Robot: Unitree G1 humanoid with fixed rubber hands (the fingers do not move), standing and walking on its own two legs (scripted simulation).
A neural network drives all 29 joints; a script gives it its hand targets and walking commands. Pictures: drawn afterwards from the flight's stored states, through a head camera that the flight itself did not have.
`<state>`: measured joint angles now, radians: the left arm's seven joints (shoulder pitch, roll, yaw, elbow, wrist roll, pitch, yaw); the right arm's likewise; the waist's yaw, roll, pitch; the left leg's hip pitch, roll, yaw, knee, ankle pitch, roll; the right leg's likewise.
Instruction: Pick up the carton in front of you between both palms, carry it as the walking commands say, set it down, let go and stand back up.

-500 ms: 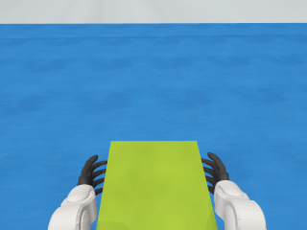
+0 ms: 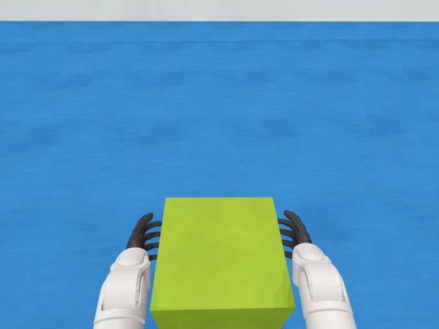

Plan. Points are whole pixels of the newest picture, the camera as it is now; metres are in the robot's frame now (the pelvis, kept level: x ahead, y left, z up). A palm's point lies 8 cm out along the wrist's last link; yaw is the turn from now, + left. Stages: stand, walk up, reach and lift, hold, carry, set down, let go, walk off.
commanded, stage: carry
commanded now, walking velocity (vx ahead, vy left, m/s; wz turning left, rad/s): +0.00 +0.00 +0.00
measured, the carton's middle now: (219, 274) +0.27 +0.00 -0.06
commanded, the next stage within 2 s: hold in 0.72 s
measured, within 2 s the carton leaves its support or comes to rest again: neither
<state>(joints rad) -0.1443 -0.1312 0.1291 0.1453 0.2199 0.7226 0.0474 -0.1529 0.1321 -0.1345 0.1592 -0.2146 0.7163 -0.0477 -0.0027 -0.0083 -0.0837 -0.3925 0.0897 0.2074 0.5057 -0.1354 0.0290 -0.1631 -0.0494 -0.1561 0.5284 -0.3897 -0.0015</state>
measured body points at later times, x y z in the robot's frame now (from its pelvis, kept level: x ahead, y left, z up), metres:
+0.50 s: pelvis -0.01 -0.01 +0.00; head -0.02 -0.01 +0.45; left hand +0.29 +0.14 +0.03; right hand +0.29 -0.16 +0.03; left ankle +0.08 +0.11 -0.73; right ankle -0.07 -0.10 -0.73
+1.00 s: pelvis -0.02 +0.00 +0.01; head -0.02 +0.01 +0.46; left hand +0.29 +0.11 +0.03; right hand +0.26 -0.19 +0.03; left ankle +0.08 +0.13 -0.73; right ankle -0.07 -0.11 -0.73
